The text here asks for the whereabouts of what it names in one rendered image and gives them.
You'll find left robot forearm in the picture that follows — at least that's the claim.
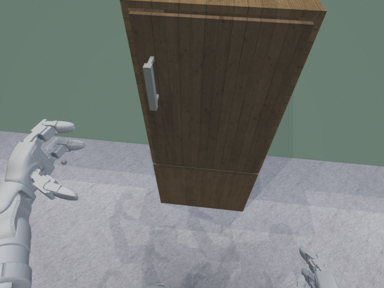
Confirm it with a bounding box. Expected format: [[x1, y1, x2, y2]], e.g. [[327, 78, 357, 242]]
[[0, 181, 36, 288]]

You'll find right robot hand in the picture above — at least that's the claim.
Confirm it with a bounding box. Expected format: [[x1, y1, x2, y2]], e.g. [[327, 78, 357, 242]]
[[293, 247, 338, 288]]

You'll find handle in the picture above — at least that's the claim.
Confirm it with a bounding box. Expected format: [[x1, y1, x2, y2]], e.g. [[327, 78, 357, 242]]
[[143, 56, 159, 111]]

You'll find cupboard door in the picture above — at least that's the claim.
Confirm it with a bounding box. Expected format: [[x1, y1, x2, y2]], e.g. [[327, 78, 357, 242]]
[[128, 11, 314, 173]]

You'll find left robot hand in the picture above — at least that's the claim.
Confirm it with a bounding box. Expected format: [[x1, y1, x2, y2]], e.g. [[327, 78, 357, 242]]
[[5, 119, 85, 200]]

